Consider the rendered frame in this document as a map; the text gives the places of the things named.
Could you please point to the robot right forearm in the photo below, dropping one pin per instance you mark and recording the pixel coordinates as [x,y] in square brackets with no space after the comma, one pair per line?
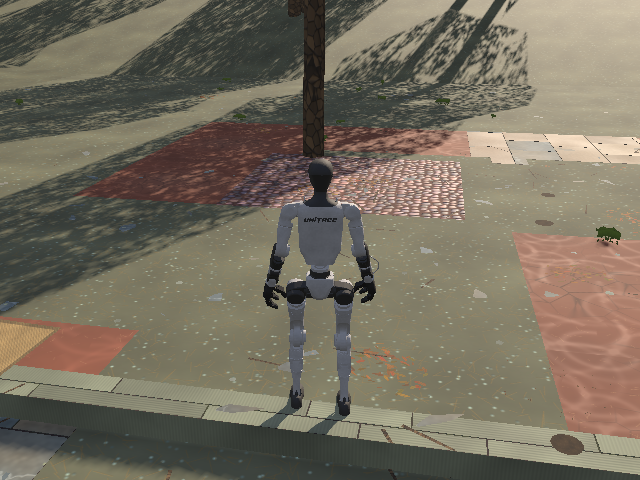
[365,267]

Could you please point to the right robot hand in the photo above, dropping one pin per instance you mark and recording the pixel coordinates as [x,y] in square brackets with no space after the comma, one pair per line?
[370,287]

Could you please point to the robot head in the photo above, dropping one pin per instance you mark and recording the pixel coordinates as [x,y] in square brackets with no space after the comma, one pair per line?
[320,174]

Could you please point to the left robot upper arm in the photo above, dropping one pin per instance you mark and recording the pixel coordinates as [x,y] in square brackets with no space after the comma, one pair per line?
[288,212]

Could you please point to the robot left forearm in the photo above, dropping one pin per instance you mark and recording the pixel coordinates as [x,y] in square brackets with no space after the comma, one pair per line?
[275,268]

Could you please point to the right robot thigh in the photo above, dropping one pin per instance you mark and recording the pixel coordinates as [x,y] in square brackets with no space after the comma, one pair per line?
[343,304]

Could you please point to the right robot upper arm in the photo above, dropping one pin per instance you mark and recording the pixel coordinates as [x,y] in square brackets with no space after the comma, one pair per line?
[352,213]

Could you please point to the left robot hand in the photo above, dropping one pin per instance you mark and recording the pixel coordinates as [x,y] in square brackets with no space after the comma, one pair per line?
[268,294]

